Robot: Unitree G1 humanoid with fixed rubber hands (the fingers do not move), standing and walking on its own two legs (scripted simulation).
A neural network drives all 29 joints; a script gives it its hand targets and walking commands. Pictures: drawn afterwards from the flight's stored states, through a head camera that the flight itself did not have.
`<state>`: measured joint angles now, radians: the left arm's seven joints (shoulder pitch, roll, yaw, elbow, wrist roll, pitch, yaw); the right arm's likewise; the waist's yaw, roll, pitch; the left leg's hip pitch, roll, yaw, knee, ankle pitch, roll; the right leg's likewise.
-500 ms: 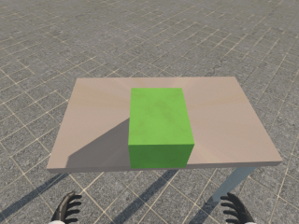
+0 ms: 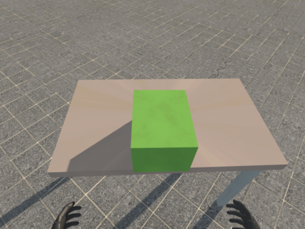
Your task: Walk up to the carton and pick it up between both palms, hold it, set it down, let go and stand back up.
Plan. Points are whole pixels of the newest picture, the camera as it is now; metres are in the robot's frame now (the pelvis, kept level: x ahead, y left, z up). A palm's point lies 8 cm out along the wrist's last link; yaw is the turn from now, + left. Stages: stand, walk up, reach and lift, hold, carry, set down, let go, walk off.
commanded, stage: stand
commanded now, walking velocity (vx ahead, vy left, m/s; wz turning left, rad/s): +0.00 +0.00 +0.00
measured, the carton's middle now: (160, 129) +0.45 -0.01 -0.07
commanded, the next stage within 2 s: none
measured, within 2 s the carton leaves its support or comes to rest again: neither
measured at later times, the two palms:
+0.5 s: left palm out of the picture +0.12 +0.26 -0.11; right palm out of the picture +0.13 -0.25 -0.10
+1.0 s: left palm out of the picture +0.10 +0.26 -0.11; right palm out of the picture +0.12 -0.26 -0.10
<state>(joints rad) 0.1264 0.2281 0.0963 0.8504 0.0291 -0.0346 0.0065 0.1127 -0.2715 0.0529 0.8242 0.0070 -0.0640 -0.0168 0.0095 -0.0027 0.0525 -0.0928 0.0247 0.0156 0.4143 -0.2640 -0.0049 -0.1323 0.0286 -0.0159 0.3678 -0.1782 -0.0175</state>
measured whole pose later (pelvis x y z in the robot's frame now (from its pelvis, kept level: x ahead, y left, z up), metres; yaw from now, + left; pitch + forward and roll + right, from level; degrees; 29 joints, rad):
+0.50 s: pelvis -0.01 +0.00 +0.00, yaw +0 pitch -4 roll -1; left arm 0.13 0.23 0.10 0.89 0.03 -0.04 0.01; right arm 0.11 -0.28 0.05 0.87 0.01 -0.06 -0.02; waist 0.01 0.00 0.05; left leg -0.09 0.02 0.02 0.41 -0.26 0.00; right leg -0.13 0.03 -0.02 0.37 -0.17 -0.02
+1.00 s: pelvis -0.02 +0.00 +0.00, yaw +0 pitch -5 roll -1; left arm 0.13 0.23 0.10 0.92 0.03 -0.04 0.01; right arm 0.11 -0.28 0.05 0.90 0.01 -0.06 -0.02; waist 0.00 0.00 0.05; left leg -0.09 0.02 0.02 0.41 -0.24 0.00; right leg -0.13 0.03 -0.02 0.37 -0.16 -0.02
